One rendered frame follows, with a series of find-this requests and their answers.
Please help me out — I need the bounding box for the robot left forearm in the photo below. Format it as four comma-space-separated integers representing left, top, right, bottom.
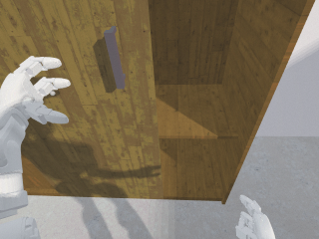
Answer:
0, 106, 29, 219

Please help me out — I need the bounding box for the left robot upper arm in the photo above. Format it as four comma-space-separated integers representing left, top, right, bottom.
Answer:
0, 216, 41, 239

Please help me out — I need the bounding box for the handle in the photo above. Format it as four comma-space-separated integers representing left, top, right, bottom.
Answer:
104, 26, 126, 90

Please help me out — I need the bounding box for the wardrobe door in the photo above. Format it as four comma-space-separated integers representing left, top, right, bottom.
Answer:
0, 0, 163, 199
21, 152, 55, 189

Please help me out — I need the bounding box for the robot left hand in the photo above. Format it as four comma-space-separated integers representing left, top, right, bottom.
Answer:
0, 56, 71, 124

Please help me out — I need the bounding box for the robot right hand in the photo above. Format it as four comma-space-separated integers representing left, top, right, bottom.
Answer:
235, 194, 275, 239

